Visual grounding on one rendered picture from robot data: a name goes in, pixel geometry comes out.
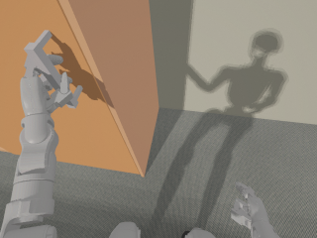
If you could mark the handle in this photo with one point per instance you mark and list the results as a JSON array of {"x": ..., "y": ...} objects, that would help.
[{"x": 41, "y": 60}]

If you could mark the robot right forearm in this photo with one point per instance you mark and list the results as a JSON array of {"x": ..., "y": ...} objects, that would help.
[{"x": 262, "y": 229}]

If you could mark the robot left forearm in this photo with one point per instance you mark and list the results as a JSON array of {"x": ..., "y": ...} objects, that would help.
[{"x": 32, "y": 194}]

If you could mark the robot right hand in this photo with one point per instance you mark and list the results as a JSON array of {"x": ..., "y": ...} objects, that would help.
[{"x": 252, "y": 211}]

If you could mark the wardrobe door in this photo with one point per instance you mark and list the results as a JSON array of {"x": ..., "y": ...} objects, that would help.
[{"x": 88, "y": 135}]

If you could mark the robot left upper arm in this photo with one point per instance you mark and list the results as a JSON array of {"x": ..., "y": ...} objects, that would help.
[{"x": 42, "y": 231}]

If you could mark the robot left hand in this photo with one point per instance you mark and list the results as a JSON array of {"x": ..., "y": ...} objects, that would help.
[{"x": 34, "y": 89}]

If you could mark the left robot thigh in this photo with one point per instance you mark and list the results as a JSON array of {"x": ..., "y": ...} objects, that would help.
[{"x": 126, "y": 230}]

